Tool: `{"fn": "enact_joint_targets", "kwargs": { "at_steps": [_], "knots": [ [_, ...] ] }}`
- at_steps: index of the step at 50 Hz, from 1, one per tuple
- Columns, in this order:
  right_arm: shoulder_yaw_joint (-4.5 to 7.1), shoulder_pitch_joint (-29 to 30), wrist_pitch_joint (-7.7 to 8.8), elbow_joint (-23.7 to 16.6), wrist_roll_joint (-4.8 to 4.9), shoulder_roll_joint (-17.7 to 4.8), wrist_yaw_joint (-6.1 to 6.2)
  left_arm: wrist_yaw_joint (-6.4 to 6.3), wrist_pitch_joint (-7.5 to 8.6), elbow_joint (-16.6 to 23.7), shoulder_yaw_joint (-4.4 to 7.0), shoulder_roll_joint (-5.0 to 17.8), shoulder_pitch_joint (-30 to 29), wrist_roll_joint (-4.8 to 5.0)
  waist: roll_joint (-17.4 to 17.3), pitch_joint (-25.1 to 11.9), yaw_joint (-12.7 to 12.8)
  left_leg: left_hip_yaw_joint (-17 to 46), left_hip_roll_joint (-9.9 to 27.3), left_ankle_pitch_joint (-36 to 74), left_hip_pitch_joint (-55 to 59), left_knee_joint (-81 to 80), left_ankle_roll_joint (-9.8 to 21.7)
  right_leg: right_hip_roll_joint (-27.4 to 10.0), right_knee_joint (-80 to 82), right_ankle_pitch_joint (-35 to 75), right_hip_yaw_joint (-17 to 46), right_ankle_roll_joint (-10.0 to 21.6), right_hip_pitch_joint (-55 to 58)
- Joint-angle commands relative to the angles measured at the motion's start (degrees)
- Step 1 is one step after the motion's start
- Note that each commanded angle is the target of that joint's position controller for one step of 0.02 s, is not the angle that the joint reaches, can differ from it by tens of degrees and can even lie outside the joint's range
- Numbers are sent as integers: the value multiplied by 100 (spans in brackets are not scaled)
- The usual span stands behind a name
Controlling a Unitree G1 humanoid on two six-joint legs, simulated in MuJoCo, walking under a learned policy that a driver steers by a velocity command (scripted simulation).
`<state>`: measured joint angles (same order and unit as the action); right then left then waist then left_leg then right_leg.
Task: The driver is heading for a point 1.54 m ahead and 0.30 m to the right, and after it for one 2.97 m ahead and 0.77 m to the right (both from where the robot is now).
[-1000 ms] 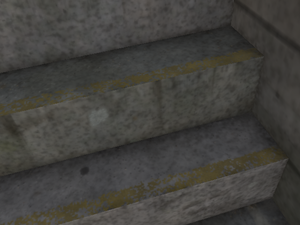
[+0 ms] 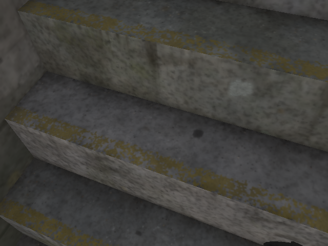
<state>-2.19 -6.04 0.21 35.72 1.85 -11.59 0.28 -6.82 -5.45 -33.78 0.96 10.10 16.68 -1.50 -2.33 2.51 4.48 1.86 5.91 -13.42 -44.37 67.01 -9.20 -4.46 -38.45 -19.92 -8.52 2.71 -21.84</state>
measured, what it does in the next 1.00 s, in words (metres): walks ahead: left foot, then left foot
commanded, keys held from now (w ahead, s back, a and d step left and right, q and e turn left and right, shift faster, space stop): no key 0.24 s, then w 0.46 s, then w+e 0.30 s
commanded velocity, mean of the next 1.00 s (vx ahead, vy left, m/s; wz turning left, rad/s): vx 0.27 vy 0.00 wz -0.03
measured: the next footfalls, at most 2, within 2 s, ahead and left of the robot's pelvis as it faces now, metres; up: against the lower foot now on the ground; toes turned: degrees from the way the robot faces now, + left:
left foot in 0.10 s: +0.12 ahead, +0.15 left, +0.00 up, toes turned +4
left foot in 0.76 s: +0.15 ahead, +0.19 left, +0.00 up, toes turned +2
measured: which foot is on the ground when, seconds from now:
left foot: up 0.00-0.08, down 0.10-0.50, up 0.52-0.74, down 0.76-1.00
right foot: down 0.00-0.74, up 0.76-1.00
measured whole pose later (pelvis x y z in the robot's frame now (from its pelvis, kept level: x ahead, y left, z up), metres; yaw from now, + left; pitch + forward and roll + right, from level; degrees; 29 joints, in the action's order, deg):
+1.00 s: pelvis +0.16 +0.10 +0.02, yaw -7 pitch +8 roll -1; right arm 0.9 -30.9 4.4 59.6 -3.8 -11.3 1.3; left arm 3.6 5.8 -32.7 -4.2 8.0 -9.7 0.5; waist 3.4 -6.0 -5.9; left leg -8.3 1.3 -15.7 -12.9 20.6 2.2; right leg 8.5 -140.4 -28.7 3.1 2.7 -55.1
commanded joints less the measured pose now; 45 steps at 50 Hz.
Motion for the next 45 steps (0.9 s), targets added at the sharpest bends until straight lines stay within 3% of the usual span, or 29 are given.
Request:
{"fn": "enact_joint_targets", "kwargs": {
  "at_steps": [1, 3, 4, 5, 6, 7, 8, 9, 11, 13, 16, 20, 23, 26, 28, 30, 31, 32, 33, 34, 35, 36, 37, 38, 39, 40, 41, 43, 45],
  "knots": [
    [52, 64, 110, -127, -19, -41, -42, 117, 164, 268, 280, 895, -320, 7, 1125, -1245, -133, -819, -260, 662, 1680, -1399, 394, -1186, 1520, 1348, 1367, 1228, 386],
    [208, -375, 101, -36, 94, -175, 34, 237, 206, -45, 186, 612, -61, 11, 1114, -1015, -387, -771, -417, 412, 2463, -3303, 712, -871, 1057, 1063, 972, 885, 519],
    [348, -357, 0, -16, 62, -424, 4, 288, 204, -274, 180, 605, 2, 40, 1051, -807, -392, -636, -407, 190, 2701, -3947, 866, -789, 665, 976, 933, 664, 652],
    [499, -431, -3, 3, 32, -762, -59, 352, 254, -324, 147, 437, -13, -63, 447, -650, -417, 250, 109, 1266, 3197, -4041, 993, -605, -293, 196, 788, 368, 129],
    [383, -474, 0, -133, -229, -601, 0, 431, 367, -422, 29, 44, 343, -168, -654, -1272, -262, 1020, 967, 3702, 4260, -3505, 1367, -484, -1166, -907, 863, -161, -861],
    [205, -363, -19, -192, -514, -157, -78, 438, 417, -650, -45, -89, 699, 67, -1021, -1754, -283, 2090, 1464, 1841, 3788, -4265, 2299, -397, -1070, -538, 1169, -433, -867],
    [171, -263, -45, -123, -506, 167, -122, 426, 426, -856, 42, 157, 578, 194, -660, -1272, -278, 2044, 1203, -60, 3125, -4716, 2372, -362, -787, -165, 1172, -540, -582],
    [129, 56, -68, 37, -410, 285, -119, 399, 390, -951, 43, 168, 266, 178, -555, -642, -178, 1681, 859, -1522, 2463, -4983, 2119, -253, -240, 61, 1084, -516, -414],
    [139, 249, -53, 205, -166, 234, 2, 326, 395, -1111, 6, 269, 176, 6, -322, -14, -71, 874, 379, -1690, 1968, -4987, 1515, -156, 918, 202, 1116, -429, 135],
    [214, -350, 18, 460, -113, -17, 38, 338, 494, -1539, 96, 620, 143, 41, 143, -178, -358, 418, 148, -800, 2420, -4763, 1279, -100, 1255, 420, 1105, -231, 338],
    [374, -656, -26, 778, -54, -436, 80, 404, 632, -1879, 102, 674, 102, 103, -200, -428, -442, 586, 153, -1661, 2972, -4833, 1602, 128, 1029, -120, 835, 107, 108],
    [509, -938, 1, 1073, -21, -599, 161, 502, 787, -1961, 22, 456, -33, 79, -732, -532, -498, 1530, 624, -2833, 3264, -5230, 2238, 240, 224, -502, 690, 395, -655],
    [511, -157, 58, 1074, -66, -414, 119, 489, 683, -2064, -63, 511, 184, 17, -188, -374, -160, 624, 197, -1762, 1760, -4711, 2016, 47, 890, -378, 999, 681, 599],
    [255, 161, 354, 1068, 31, 209, -48, 425, 499, -2159, 97, 1215, 553, 25, 1328, -170, -39, -755, -589, -860, 118, -2501, 1393, -748, 1785, -817, 2467, 1187, 1718],
    [150, 23, 481, 1123, -41, 238, -167, 400, 423, -2164, 220, 1494, 619, 131, 1439, -229, -56, -664, -309, -712, -430, -977, 1171, -1485, 2164, -647, 3443, 1622, 1927],
    [131, -164, 498, 1032, -21, -35, -203, 327, 386, -2035, 246, 1543, 364, 156, 1431, -476, -93, -321, 53, -1488, -726, 280, 978, -1802, 2364, 374, 3448, 1633, 2271],
    [95, 114, 558, 705, -72, -153, -230, 345, 431, -1918, 263, 1500, 110, 97, 1114, -156, -177, -334, 182, -1859, -828, -146, 962, -1619, 2436, 1565, 2924, 1446, 2247],
    [-13, 243, 595, 540, -132, -30, -237, 381, 443, -1936, 235, 1445, -249, 103, 1226, -180, -356, -415, 202, -1971, -553, -21, 930, -1558, 2348, 3183, 2536, 1301, 1991],
    [-34, 24, 611, 480, -204, -49, -216, 389, 475, -1921, 260, 1555, -562, 66, 969, -340, -641, -435, 217, -2012, 13, -300, 994, -1557, 2228, 4764, 2152, 1167, 1709],
    [36, -751, 609, 558, -237, -209, -236, 350, 435, -1693, 287, 1745, -1029, 85, 580, -819, -1106, -688, -16, -1537, 1312, -1255, 1145, -1207, 1981, 6099, 1609, 1000, 1395],
    [228, -1485, 617, 817, -252, -510, -260, 346, 407, -1631, 282, 1738, -1092, 109, 267, -1184, -1441, -944, -361, -156, 2460, -2569, 1331, -840, 1303, 7196, 1281, 936, 1475],
    [301, -1487, 530, 918, -278, -632, -232, 407, 359, -1808, 214, 1490, -539, 179, 52, -1311, -1381, -1143, -875, 32, 3366, -3159, 1395, -285, 340, 7075, 841, 867, 1241],
    [533, -2333, 487, 1215, -178, -1180, -180, 517, 466, -1663, 151, 1324, -589, 131, -563, -1225, -1657, 53, -199, 723, 4700, -4050, 1808, 144, -1317, 6387, 770, 550, -173],
    [583, -3457, 408, 1688, -277, -1037, -97, 676, 657, -1366, -20, 858, -1491, 75, -692, -981, -2131, 257, 204, 3020, 4907, -5428, 1762, 427, -3196, 3092, 631, 402, -528],
    [446, -3479, 312, 1956, -591, -886, -105, 828, 1015, -1073, -288, -134, -1897, 21, -2088, -866, -1630, 758, 828, 9185, 5944, -3634, 1608, 1370, -6106, -262, 951, 171, -2490],
    [413, -3495, 245, 1873, -719, -773, -110, 1026, 1304, -1181, -240, -130, -1293, -8, -1206, -1721, -1303, 1270, 1186, 10384, 7091, -3173, 1819, 1652, -7970, -147, 1799, 25, -3514],
    [546, -3380, 258, 1775, -791, -976, -105, 1114, 1397, -817, -231, -50, -1807, 85, -596, -1695, -1317, 1260, 1200, 8832, 7560, -3348, 2235, 1567, -8714, -334, 1672, -175, -4511],
    [562, -3014, 408, 1891, -796, -780, -106, 1107, 1418, -161, -385, -92, -2608, 196, 87, -1548, -1299, 1170, 1159, 6125, 8154, -3704, 2467, 1257, -9123, -959, 1464, -193, -5955],
    [398, -2699, 527, 2072, -762, -250, -38, 1112, 1202, 214, -567, -454, -2523, 321, -157, -1309, -807, 1287, 1438, 4597, 6890, -4305, 2343, 971, -10167, -1266, 1649, -32, -5768]
  ]
}}
Over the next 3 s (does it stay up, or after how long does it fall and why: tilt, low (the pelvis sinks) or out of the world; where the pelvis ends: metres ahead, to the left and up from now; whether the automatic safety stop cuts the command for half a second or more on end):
stays up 0.18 0.35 0.03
